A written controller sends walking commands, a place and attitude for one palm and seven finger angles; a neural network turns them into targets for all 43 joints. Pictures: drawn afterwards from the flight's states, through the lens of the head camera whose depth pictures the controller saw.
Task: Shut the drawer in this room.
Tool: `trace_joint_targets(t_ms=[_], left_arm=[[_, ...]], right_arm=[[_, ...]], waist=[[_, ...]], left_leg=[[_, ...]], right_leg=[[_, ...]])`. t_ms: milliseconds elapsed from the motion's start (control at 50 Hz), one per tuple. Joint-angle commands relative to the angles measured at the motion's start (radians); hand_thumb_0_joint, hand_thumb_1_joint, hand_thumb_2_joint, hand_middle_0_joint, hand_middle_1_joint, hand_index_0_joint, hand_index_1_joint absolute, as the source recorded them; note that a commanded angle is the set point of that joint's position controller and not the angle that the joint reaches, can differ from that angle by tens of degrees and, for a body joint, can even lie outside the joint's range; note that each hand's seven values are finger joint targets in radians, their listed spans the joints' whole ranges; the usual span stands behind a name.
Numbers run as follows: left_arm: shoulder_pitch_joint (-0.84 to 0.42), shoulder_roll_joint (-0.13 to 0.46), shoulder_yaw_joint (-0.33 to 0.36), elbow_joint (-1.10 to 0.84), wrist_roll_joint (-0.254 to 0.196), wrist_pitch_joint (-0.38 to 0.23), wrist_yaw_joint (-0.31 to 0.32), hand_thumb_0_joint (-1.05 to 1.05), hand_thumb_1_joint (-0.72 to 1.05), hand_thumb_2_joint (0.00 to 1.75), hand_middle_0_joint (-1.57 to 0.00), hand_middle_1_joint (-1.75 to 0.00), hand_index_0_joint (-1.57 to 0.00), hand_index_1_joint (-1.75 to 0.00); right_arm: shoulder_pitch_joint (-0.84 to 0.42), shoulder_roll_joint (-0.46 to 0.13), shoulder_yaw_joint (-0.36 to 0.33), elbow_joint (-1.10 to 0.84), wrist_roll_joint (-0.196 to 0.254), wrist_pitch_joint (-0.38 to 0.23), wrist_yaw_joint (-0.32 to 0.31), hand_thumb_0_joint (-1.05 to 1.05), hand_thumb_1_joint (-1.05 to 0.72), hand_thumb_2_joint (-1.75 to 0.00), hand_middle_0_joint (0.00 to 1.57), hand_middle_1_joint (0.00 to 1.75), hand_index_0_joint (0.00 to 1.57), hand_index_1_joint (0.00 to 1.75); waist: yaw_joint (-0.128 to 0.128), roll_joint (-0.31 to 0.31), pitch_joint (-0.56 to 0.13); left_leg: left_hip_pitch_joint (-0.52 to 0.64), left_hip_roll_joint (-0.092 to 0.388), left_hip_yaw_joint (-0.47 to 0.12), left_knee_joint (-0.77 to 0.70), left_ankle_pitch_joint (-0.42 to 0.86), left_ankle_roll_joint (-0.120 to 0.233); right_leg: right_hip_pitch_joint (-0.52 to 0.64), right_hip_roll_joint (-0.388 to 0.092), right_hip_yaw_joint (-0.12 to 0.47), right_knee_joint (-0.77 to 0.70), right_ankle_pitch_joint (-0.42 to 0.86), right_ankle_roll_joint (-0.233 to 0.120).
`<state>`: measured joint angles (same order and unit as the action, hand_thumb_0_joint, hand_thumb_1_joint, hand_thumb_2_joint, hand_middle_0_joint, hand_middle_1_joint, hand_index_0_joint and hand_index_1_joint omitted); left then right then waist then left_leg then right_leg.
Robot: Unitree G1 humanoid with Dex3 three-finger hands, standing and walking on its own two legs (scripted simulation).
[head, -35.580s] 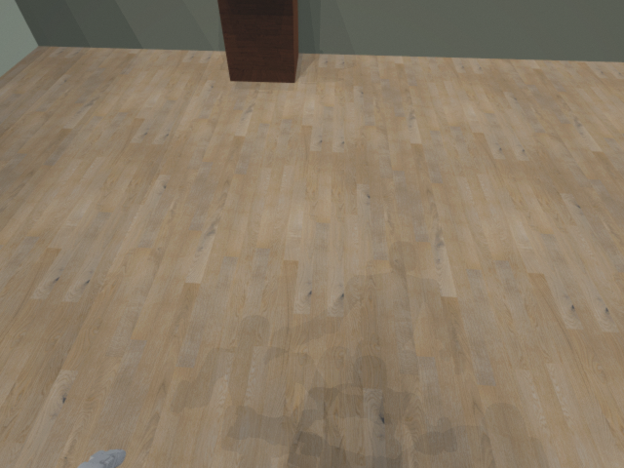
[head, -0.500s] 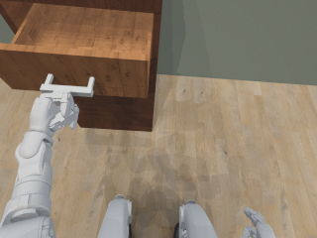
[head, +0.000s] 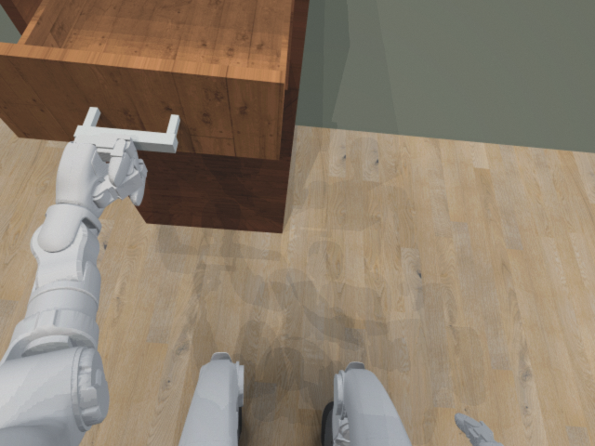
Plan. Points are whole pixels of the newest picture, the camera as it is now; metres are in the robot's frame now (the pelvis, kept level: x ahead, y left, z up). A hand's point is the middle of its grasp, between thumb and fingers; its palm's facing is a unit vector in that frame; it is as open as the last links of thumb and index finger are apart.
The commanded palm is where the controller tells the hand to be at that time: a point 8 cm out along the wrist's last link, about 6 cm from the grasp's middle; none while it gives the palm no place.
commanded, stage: push the drawer shut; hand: left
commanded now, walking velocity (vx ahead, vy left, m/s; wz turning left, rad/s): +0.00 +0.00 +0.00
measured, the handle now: (131, 128) +0.50 +0.23 +0.06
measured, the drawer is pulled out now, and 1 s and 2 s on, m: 0.16 0.05 0.00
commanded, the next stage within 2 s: pull the fist back off the drawer in 1.60 s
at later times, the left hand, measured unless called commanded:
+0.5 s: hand (144, 151) +0.48 +0.22 +0.04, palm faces -0.02 -1.00 -0.05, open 3.7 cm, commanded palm +0.52 +0.23 +0.05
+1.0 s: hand (155, 112) +0.55 +0.22 +0.04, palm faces -0.03 -1.00 -0.05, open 3.7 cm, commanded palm +0.59 +0.22 +0.05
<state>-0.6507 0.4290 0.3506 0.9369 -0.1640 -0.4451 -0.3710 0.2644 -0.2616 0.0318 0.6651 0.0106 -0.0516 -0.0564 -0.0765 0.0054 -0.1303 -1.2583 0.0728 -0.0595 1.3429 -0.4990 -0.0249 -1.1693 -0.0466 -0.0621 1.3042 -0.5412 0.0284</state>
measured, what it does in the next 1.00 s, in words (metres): stands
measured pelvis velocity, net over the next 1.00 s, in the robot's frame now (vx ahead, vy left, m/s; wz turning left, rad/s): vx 0.00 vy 0.01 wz -0.03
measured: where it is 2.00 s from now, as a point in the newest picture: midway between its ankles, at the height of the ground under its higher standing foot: outside the picture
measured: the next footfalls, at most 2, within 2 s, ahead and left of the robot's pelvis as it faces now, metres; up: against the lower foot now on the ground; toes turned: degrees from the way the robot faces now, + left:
none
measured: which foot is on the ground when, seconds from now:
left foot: down 0.00-1.00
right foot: down 0.00-1.00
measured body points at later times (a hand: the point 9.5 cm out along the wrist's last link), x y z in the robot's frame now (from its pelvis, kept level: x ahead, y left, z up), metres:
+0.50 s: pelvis -0.01 +0.00 -0.01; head +0.14 +0.04 +0.41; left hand +0.47 +0.27 +0.04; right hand +0.05 -0.27 -0.11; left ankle +0.06 +0.13 -0.60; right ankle +0.04 -0.14 -0.60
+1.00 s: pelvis +0.00 +0.01 -0.01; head +0.18 +0.05 +0.39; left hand +0.54 +0.27 +0.04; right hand +0.02 -0.26 -0.11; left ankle +0.06 +0.13 -0.60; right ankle +0.04 -0.14 -0.60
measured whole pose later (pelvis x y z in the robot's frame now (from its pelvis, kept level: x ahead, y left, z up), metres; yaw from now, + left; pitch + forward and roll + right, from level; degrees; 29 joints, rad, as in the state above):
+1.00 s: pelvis +0.00 +0.01 -0.01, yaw -2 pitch +30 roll -6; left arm -1.04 0.64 0.36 1.19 -0.07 -0.36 -0.29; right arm 0.30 -0.27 0.08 0.69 -0.03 -0.06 -0.05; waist -0.20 0.02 -0.12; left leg -1.42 0.08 -0.08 1.39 -0.50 -0.01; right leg -1.31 -0.03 -0.08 1.32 -0.52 0.04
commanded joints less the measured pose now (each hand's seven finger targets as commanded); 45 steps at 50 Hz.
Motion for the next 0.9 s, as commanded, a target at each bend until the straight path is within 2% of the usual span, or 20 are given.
trace_joint_targets(t_ms=[0, 20, 60, 120, 160, 220, 260, 320, 380, 460, 520, 560, 580, 620, 680, 740, 780, 840, 860, 880], left_arm=[[-0.655, 0.225, -0.033, -0.259, 0.002, -0.076, 0.018, 0.00, 0.90, 0.90, -1.40, -1.60, -1.40, -1.60], [-0.666, 0.255, -0.014, -0.258, 0.007, -0.078, 0.022, 0.00, 0.90, 0.90, -1.40, -1.60, -1.40, -1.60], [-0.687, 0.227, -0.045, -0.228, 0.010, -0.076, 0.026, 0.00, 0.90, 0.90, -1.40, -1.60, -1.40, -1.60], [-0.735, 0.244, -0.048, -0.227, 0.015, -0.084, 0.035, 0.00, 0.90, 0.90, -1.40, -1.60, -1.40, -1.60], [-0.765, 0.213, -0.080, -0.219, 0.016, -0.082, 0.040, 0.00, 0.90, 0.90, -1.40, -1.60, -1.40, -1.60], [-0.796, 0.256, -0.058, -0.211, 0.019, -0.084, 0.048, 0.00, 0.90, 0.90, -1.40, -1.60, -1.40, -1.60], [-0.806, 0.238, -0.074, -0.195, 0.017, -0.078, 0.048, 0.00, 0.90, 0.90, -1.40, -1.60, -1.40, -1.60], [-0.830, 0.274, -0.056, -0.193, 0.017, -0.075, 0.047, 0.00, 0.90, 0.90, -1.40, -1.60, -1.40, -1.60], [-0.843, 0.265, -0.068, -0.164, 0.016, -0.062, 0.050, 0.00, 0.90, 0.90, -1.40, -1.60, -1.40, -1.60], [-0.866, 0.271, -0.071, -0.147, 0.023, -0.051, 0.056, 0.00, 0.90, 0.90, -1.40, -1.60, -1.40, -1.60], [-0.884, 0.287, -0.058, -0.146, 0.030, -0.048, 0.063, 0.00, 0.90, 0.90, -1.40, -1.60, -1.40, -1.60], [-0.900, 0.268, -0.072, -0.128, 0.030, -0.039, 0.065, 0.00, 0.90, 0.90, -1.40, -1.60, -1.40, -1.60], [-0.909, 0.290, -0.060, -0.130, 0.035, -0.038, 0.067, 0.00, 0.90, 0.90, -1.40, -1.60, -1.40, -1.60], [-0.926, 0.287, -0.061, -0.120, 0.041, -0.036, 0.072, 0.00, 0.90, 0.90, -1.40, -1.60, -1.40, -1.60], [-0.933, 0.311, -0.048, -0.084, 0.048, -0.024, 0.074, 0.00, 0.90, 0.90, -1.40, -1.60, -1.40, -1.60], [-0.970, 0.351, -0.026, -0.092, 0.053, -0.025, 0.073, 0.00, 0.90, 0.90, -1.40, -1.60, -1.40, -1.60], [-0.969, 0.344, -0.028, -0.052, 0.060, -0.013, 0.072, 0.00, 0.90, 0.90, -1.40, -1.60, -1.40, -1.60], [-1.009, 0.377, -0.006, -0.073, 0.065, -0.013, 0.073, 0.00, 0.90, 0.90, -1.40, -1.60, -1.40, -1.60], [-1.024, 0.376, -0.013, -0.075, 0.071, -0.012, 0.073, 0.00, 0.90, 0.90, -1.40, -1.60, -1.40, -1.60], [-1.021, 0.371, -0.011, -0.049, 0.074, -0.004, 0.073, 0.00, 0.90, 0.90, -1.40, -1.60, -1.40, -1.60]], right_arm=[[0.109, -0.184, -0.069, -0.067, -0.007, -0.033, -0.017, 0.00, -0.90, -0.90, 0.20, 0.30, 0.20, 0.30], [0.111, -0.190, -0.068, -0.063, -0.009, -0.032, -0.019, 0.00, -0.90, -0.90, 0.20, 0.30, 0.20, 0.30], [0.109, -0.189, -0.063, -0.061, -0.009, -0.035, -0.019, 0.00, -0.90, -0.90, 0.20, 0.30, 0.20, 0.30], [0.115, -0.196, -0.060, -0.056, -0.012, -0.042, -0.021, 0.00, -0.90, -0.90, 0.20, 0.30, 0.20, 0.30], [0.116, -0.194, -0.059, -0.053, -0.013, -0.046, -0.021, 0.00, -0.90, -0.90, 0.20, 0.30, 0.20, 0.30], [0.125, -0.202, -0.055, -0.046, -0.014, -0.052, -0.023, 0.00, -0.90, -0.90, 0.20, 0.30, 0.20, 0.30], [0.127, -0.200, -0.055, -0.039, -0.015, -0.055, -0.025, 0.00, -0.90, -0.90, 0.20, 0.30, 0.20, 0.30], [0.138, -0.205, -0.052, -0.031, -0.015, -0.060, -0.027, 0.00, -0.90, -0.90, 0.20, 0.30, 0.20, 0.30], [0.137, -0.206, -0.049, -0.026, -0.013, -0.062, -0.029, 0.00, -0.90, -0.90, 0.20, 0.30, 0.20, 0.30], [0.147, -0.211, -0.046, -0.017, -0.016, -0.066, -0.032, 0.00, -0.90, -0.90, 0.20, 0.30, 0.20, 0.30], [0.162, -0.213, -0.047, -0.016, -0.020, -0.065, -0.030, 0.00, -0.90, -0.90, 0.20, 0.30, 0.20, 0.30], [0.167, -0.210, -0.045, -0.009, -0.021, -0.063, -0.028, 0.00, -0.90, -0.90, 0.20, 0.30, 0.20, 0.30], [0.170, -0.214, -0.047, -0.008, -0.022, -0.063, -0.029, 0.00, -0.90, -0.90, 0.20, 0.30, 0.20, 0.30], [0.175, -0.213, -0.044, -0.008, -0.026, -0.060, -0.027, 0.00, -0.90, -0.90, 0.20, 0.30, 0.20, 0.30], [0.181, -0.215, -0.041, -0.006, -0.026, -0.053, -0.025, 0.00, -0.90, -0.90, 0.20, 0.30, 0.20, 0.30], [0.192, -0.216, -0.039, -0.005, -0.030, -0.048, -0.024, 0.00, -0.90, -0.90, 0.20, 0.30, 0.20, 0.30], [0.198, -0.216, -0.037, -0.004, -0.032, -0.042, -0.020, 0.00, -0.90, -0.90, 0.20, 0.30, 0.20, 0.30], [0.213, -0.217, -0.037, -0.005, -0.038, -0.035, -0.017, 0.00, -0.90, -0.90, 0.20, 0.30, 0.20, 0.30], [0.218, -0.218, -0.037, -0.002, -0.039, -0.031, -0.015, 0.00, -0.90, -0.90, 0.20, 0.30, 0.20, 0.30], [0.219, -0.214, -0.036, -0.002, -0.040, -0.027, -0.012, 0.00, -0.90, -0.90, 0.20, 0.30, 0.20, 0.30]], waist=[[-0.104, 0.198, -0.497], [-0.099, 0.193, -0.516], [-0.114, 0.185, -0.485], [-0.122, 0.215, -0.502], [-0.138, 0.209, -0.498], [-0.141, 0.213, -0.523], [-0.149, 0.220, -0.513], [-0.152, 0.222, -0.542], [-0.162, 0.227, -0.504], [-0.171, 0.249, -0.504], [-0.177, 0.257, -0.549], [-0.187, 0.245, -0.531], [-0.191, 0.248, -0.537], [-0.193, 0.273, -0.550], [-0.203, 0.253, -0.533], [-0.202, 0.286, -0.573], [-0.210, 0.270, -0.549], [-0.214, 0.300, -0.600], [-0.218, 0.319, -0.604], [-0.220, 0.303, -0.587]], left_leg=[[0.501, -0.047, -0.019, -0.191, 0.040, 0.045], [0.503, -0.044, -0.021, -0.190, 0.039, 0.043], [0.486, -0.046, -0.024, -0.197, 0.003, 0.043], [0.499, -0.044, -0.032, -0.198, -0.007, 0.043], [0.495, -0.043, -0.032, -0.199, -0.034, 0.045], [0.481, -0.043, -0.033, -0.195, -0.032, 0.047], [0.478, -0.042, -0.030, -0.193, -0.034, 0.047], [0.480, -0.038, -0.030, -0.182, 0.002, 0.049], [0.462, -0.035, -0.032, -0.189, -0.030, 0.049], [0.483, -0.030, -0.044, -0.193, -0.020, 0.046], [0.511, -0.029, -0.048, -0.179, 0.042, 0.047], [0.496, -0.027, -0.043, -0.175, 0.043, 0.048], [0.500, -0.025, -0.045, -0.172, 0.049, 0.048], [0.514, -0.025, -0.052, -0.171, 0.061, 0.046], [0.485, -0.022, -0.047, -0.162, 0.062, 0.049], [0.501, -0.022, -0.046, -0.148, 0.111, 0.048], [0.488, -0.020, -0.051, -0.146, 0.115, 0.048], [0.513, -0.019, -0.050, -0.125, 0.182, 0.049], [0.528, -0.017, -0.054, -0.124, 0.199, 0.046], [0.507, -0.019, -0.051, -0.120, 0.188, 0.047]], right_leg=[[0.014, 0.070, 0.007, -0.193, 0.078, -0.059], [0.017, 0.070, 0.007, -0.192, 0.077, -0.058], [0.004, 0.071, 0.006, -0.197, 0.058, -0.057], [-0.015, 0.073, 0.005, -0.191, 0.053, -0.061], [-0.025, 0.072, 0.007, -0.198, 0.041, -0.057], [-0.015, 0.073, 0.010, -0.194, 0.040, -0.058], [-0.019, 0.073, 0.009, -0.198, 0.042, -0.056], [-0.010, 0.075, 0.009, -0.193, 0.058, -0.057], [-0.027, 0.076, 0.010, -0.199, 0.045, -0.055], [-0.057, 0.074, 0.000, -0.191, 0.054, -0.056], [-0.060, 0.074, -0.003, -0.183, 0.085, -0.056], [-0.058, 0.075, -0.003, -0.189, 0.087, -0.053], [-0.063, 0.074, -0.002, -0.187, 0.092, -0.053], [-0.081, 0.075, -0.007, -0.178, 0.095, -0.055], [-0.074, 0.077, -0.005, -0.183, 0.097, -0.053], [-0.070, 0.078, -0.005, -0.174, 0.119, -0.054], [-0.079, 0.080, -0.011, -0.172, 0.121, -0.055], [-0.080, 0.082, -0.010, -0.164, 0.154, -0.055], [-0.093, 0.082, -0.013, -0.160, 0.162, -0.056], [-0.089, 0.084, -0.013, -0.161, 0.157, -0.055]])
